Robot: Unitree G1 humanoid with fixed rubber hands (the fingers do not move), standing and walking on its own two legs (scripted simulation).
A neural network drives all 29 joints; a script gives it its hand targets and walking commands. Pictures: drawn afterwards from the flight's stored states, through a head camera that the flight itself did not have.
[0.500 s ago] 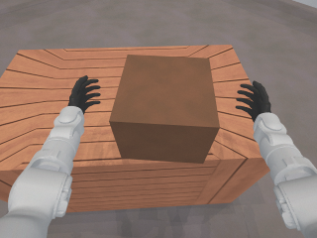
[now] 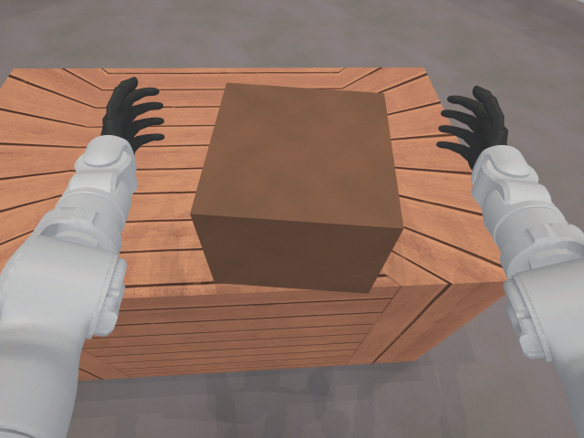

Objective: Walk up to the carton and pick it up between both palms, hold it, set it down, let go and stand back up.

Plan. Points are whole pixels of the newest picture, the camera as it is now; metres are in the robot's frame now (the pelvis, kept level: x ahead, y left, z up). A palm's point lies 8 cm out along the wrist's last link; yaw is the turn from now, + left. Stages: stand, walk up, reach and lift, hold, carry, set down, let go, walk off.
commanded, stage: reach and lift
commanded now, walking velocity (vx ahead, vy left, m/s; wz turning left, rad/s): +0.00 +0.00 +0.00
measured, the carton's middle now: (298, 189) +0.53 +0.06 -0.02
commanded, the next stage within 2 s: none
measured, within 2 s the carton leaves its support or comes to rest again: neither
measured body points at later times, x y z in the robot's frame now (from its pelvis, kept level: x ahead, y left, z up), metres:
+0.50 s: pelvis +0.00 +0.01 -0.02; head +0.13 +0.02 +0.41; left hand +0.47 +0.28 +0.03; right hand +0.50 -0.17 +0.03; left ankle +0.03 +0.13 -0.73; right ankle -0.02 -0.11 -0.73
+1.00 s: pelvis +0.00 +0.01 -0.02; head +0.13 +0.03 +0.40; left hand +0.48 +0.26 +0.03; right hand +0.50 -0.16 +0.03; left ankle +0.03 +0.13 -0.73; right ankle -0.02 -0.11 -0.73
